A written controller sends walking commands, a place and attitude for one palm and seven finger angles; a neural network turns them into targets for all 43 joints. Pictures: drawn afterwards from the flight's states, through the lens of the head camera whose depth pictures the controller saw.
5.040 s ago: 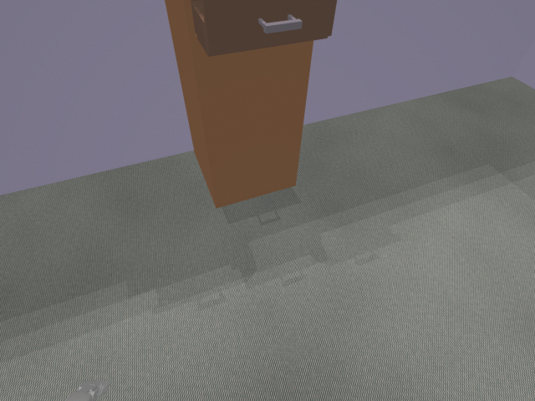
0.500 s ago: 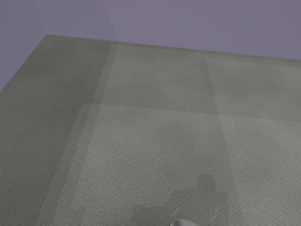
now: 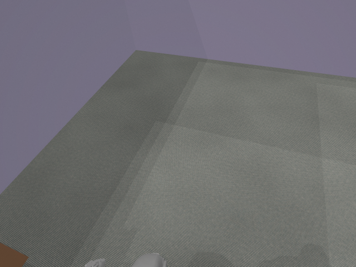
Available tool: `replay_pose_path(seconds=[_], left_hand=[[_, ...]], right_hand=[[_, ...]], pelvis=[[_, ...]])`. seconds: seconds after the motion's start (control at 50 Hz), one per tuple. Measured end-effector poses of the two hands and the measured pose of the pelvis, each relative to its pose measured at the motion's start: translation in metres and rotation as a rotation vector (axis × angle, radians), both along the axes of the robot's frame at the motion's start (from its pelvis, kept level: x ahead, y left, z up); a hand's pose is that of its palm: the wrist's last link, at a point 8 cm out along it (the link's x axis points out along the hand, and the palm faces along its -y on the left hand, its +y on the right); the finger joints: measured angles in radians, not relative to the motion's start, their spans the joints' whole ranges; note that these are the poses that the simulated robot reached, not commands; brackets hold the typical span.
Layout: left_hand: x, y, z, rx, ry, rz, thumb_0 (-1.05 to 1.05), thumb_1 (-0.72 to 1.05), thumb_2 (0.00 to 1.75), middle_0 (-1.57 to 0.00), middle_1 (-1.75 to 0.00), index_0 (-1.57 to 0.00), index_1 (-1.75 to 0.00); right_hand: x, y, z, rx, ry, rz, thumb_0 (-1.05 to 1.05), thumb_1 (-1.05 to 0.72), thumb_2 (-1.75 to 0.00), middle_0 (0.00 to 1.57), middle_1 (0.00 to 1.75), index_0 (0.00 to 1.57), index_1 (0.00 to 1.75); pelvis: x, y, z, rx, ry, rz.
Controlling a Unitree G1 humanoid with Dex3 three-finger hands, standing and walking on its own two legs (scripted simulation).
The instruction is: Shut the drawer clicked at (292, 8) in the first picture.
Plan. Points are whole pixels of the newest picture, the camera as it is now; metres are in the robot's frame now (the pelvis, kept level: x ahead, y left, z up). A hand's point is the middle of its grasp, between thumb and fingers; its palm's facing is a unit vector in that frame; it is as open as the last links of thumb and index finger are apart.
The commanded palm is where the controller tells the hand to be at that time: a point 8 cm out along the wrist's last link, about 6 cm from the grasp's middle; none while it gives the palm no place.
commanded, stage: turn to face it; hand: left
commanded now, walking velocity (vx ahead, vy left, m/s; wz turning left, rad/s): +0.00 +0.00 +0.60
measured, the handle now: out of the picture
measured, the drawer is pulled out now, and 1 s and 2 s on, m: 0.15 0.15 0.15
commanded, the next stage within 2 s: take the last steps up to it in 1.90 s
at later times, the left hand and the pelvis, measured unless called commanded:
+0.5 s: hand out of the picture -0.05 +0.27 -0.18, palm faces +0.36 -0.90 -0.26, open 7.4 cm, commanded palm none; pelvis -0.03 +0.04 +0.00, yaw +18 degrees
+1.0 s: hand out of the picture -0.05 +0.19 -0.14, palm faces +0.57 -0.77 -0.28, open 7.4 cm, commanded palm none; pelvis -0.03 -0.02 +0.00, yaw +36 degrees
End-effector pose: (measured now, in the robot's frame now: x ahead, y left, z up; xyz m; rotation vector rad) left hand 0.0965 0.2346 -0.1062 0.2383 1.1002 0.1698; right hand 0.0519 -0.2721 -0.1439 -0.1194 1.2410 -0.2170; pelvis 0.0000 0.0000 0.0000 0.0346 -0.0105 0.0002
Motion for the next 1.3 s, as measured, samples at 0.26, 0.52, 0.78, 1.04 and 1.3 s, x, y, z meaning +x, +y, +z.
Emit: replay_pose_path(seconds=[0.26,0.52,0.78,1.04,1.3], left_hand=[[-0.12,0.025,-0.024,-0.036,0.153,0.244,0.0,0.91,0.89,-0.21,-0.3,-0.21,-0.3],[-0.168,0.077,-0.033,-0.05,0.158,0.419,0.01,0.91,0.89,-0.2,-0.3,-0.2,-0.3],[-0.124,0.047,-0.008,0.018,-0.054,0.456,0.01,0.91,0.89,-0.2,-0.3,-0.2,-0.3],[-0.201,-0.015,0.001,-0.002,0.016,0.649,0.01,0.91,0.89,-0.21,-0.3,-0.2,-0.3],[-0.342,-0.03,-0.052,-0.118,0.188,0.917,0.01,0.91,0.89,-0.2,-0.3,-0.2,-0.3]], right_hand=[[0.067,0.036,0.01,-0.027,-0.003,0.274,0.01,-0.91,-0.9,0.19,0.3,0.2,0.3],[0.095,0.106,0.029,-0.051,-0.091,0.456,0.0,-0.9,-0.9,0.2,0.3,0.2,0.3],[0.081,0.068,-0.005,0.002,0.012,0.495,0.01,-0.9,-0.9,0.2,0.3,0.2,0.3],[0.107,0.056,0.0,-0.009,0.082,0.66,0.01,-0.91,-0.9,0.19,0.3,0.2,0.3],[0.147,0.173,0.018,-0.049,-0.105,0.946,0.01,-0.91,-0.9,0.19,0.3,0.2,0.3]], pelvis=[[-0.016,0.009,-0.003,-0.008,0.01,0.184],[-0.029,0.038,-0.002,-0.055,0.001,0.329],[-0.027,0.0,-0.011,-0.024,0.012,0.475],[-0.029,-0.023,0.003,0.01,-0.01,0.664],[-0.066,0.006,-0.017,-0.031,-0.006,0.819]])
